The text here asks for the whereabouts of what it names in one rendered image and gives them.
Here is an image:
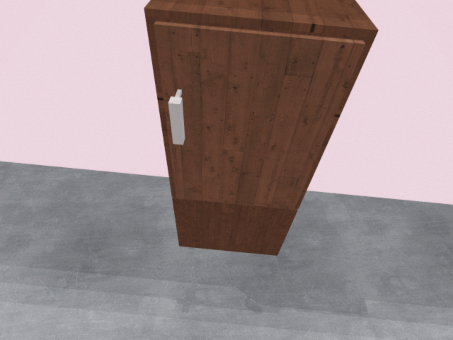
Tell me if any handle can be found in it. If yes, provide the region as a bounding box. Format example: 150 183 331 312
168 89 185 145

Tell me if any cupboard door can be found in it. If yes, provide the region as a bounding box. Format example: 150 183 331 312
154 21 365 209

